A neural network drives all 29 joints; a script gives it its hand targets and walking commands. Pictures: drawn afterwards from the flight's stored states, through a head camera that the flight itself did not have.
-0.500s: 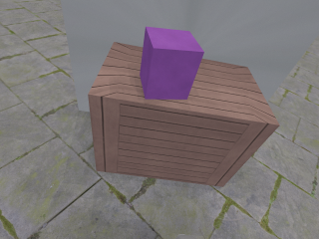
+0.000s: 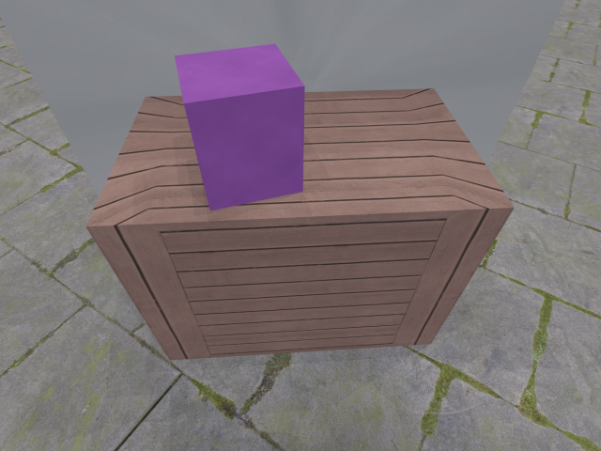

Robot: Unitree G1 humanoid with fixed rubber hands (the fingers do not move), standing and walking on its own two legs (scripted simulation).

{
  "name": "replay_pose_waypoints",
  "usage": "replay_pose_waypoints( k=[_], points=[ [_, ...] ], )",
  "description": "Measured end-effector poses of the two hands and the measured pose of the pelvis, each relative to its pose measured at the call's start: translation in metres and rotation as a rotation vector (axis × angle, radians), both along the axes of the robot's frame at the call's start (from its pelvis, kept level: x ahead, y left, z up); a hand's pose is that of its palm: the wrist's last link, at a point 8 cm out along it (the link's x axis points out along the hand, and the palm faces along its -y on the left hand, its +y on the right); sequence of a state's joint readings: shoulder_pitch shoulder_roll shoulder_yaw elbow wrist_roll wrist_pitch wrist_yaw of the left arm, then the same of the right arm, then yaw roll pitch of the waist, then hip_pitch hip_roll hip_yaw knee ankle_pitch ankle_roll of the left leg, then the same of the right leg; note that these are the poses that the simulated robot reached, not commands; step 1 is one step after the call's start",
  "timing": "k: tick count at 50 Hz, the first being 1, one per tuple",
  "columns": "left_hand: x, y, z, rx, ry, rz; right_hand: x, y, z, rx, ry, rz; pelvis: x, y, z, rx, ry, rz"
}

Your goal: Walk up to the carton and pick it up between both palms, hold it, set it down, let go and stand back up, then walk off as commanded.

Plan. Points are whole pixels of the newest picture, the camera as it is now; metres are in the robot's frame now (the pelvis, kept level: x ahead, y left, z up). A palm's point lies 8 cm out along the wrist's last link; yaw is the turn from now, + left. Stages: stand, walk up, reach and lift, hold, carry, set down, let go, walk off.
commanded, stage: walk up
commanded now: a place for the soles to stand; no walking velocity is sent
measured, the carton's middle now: (242, 127) +0.74 +0.13 +0.05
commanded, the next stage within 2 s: none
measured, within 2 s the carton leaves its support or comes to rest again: neither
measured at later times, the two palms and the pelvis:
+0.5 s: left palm (46, 432) +0.19 +0.37 -0.12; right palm (505, 439) +0.17 -0.26 -0.06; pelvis +0.12 +0.07 +0.00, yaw -3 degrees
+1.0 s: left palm (27, 446) +0.17 +0.38 -0.10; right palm (509, 450) +0.16 -0.26 -0.06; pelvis +0.12 +0.06 +0.01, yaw -4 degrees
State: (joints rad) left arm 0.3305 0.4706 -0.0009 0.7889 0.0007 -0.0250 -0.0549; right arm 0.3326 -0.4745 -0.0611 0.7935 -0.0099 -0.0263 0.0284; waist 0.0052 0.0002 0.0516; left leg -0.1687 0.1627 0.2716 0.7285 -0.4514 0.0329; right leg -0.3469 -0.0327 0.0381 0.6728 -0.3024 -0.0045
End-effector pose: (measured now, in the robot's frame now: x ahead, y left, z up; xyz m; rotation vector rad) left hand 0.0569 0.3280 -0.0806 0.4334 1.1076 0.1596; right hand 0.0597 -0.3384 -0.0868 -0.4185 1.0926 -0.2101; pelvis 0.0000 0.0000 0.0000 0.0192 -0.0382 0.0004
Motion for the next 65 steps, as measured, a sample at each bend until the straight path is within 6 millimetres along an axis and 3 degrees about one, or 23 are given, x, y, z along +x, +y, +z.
replay_pose_waypoints(
  k=[4,9,14,19,23,29,34,39,44,50,56,61,65],
  points=[
    [0.024,-0.014,0.004,0.013,-0.002,-0.016,0.027,0.0,-0.004,0.035,-0.026,-0.028,0.021,-0.008,0.003,0.0,0.005,-0.027],
    [0.051,-0.011,0.007,0.036,-0.029,-0.019,0.056,0.004,-0.003,0.05,-0.052,-0.037,0.046,-0.007,0.003,-0.019,-0.007,-0.037],
    [0.072,0.003,-0.003,0.021,-0.039,-0.018,0.084,0.017,0.001,0.032,-0.075,-0.027,0.07,0.008,-0.001,-0.05,-0.025,-0.041],
    [0.098,0.028,-0.025,-0.02,-0.021,-0.021,0.112,0.043,0.007,-0.003,-0.081,-0.014,0.097,0.037,-0.009,-0.089,-0.006,-0.041],
    [0.126,0.041,-0.04,-0.064,-0.018,-0.042,0.117,0.067,0.016,-0.025,-0.079,-0.031,0.112,0.059,-0.009,-0.082,0.0,-0.056],
    [0.152,0.053,-0.03,-0.11,-0.025,-0.059,0.114,0.089,0.045,-0.056,-0.059,-0.076,0.129,0.077,0.013,-0.11,-0.001,-0.069],
    [0.153,0.06,-0.033,-0.123,-0.001,-0.049,0.117,0.097,0.058,-0.078,-0.072,-0.087,0.133,0.082,0.019,-0.117,-0.007,-0.066],
    [0.144,0.057,-0.039,-0.127,0.027,-0.027,0.116,0.1,0.055,-0.072,-0.078,-0.089,0.131,0.079,0.017,-0.1,-0.022,-0.059],
    [0.13,0.055,-0.036,-0.102,0.069,-0.018,0.112,0.094,0.044,-0.047,-0.069,-0.099,0.125,0.073,0.015,-0.083,-0.027,-0.07],
    [0.116,0.051,-0.02,-0.033,0.085,-0.011,0.102,0.074,0.022,-0.011,-0.028,-0.101,0.117,0.059,0.011,-0.06,-0.021,-0.074],
    [0.095,0.035,-0.011,0.014,0.121,-0.001,0.093,0.055,0.001,0.026,0.001,-0.122,0.111,0.043,0.006,-0.033,-0.018,-0.089],
    [0.105,0.034,-0.007,0.021,0.118,-0.012,0.1,0.051,0.002,0.029,0.002,-0.112,0.12,0.041,0.007,-0.031,-0.005,-0.095],
    [0.122,0.039,-0.016,0.002,0.117,-0.022,0.113,0.057,0.006,0.01,-0.008,-0.106,0.131,0.049,0.004,-0.048,0.012,-0.096]
  ],
)
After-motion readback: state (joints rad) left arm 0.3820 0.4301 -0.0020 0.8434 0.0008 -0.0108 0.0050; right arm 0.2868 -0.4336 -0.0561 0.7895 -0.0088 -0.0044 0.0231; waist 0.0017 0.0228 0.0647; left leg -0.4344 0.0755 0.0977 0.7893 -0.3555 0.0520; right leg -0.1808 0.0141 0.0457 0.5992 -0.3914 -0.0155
